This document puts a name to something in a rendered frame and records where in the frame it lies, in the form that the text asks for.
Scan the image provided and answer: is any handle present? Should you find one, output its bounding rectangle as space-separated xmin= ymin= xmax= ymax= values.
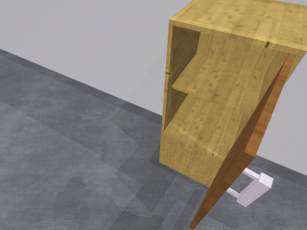
xmin=226 ymin=168 xmax=273 ymax=207

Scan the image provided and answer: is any cupboard door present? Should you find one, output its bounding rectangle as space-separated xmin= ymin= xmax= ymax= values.
xmin=189 ymin=58 xmax=294 ymax=230

